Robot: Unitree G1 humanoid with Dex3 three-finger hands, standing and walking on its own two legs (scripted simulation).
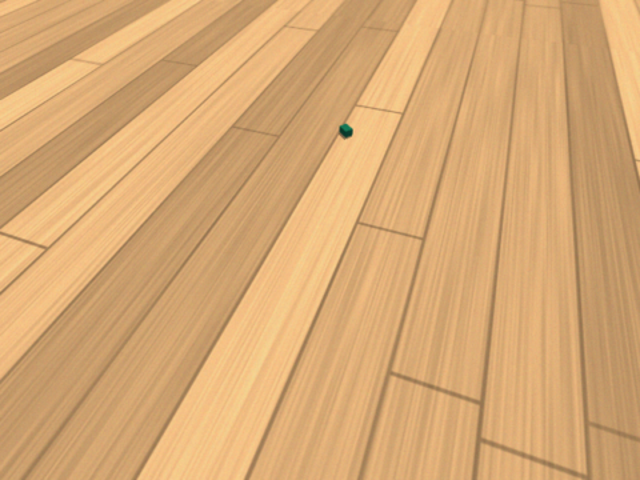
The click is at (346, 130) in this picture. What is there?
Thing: small brick
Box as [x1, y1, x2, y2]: [339, 124, 352, 137]
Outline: 347,124 341,125 339,130 345,137 352,134 352,129
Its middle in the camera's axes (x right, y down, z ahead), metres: +0.11 -0.60 +2.14
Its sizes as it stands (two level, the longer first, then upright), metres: 0.063 0.045 0.039
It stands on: the floor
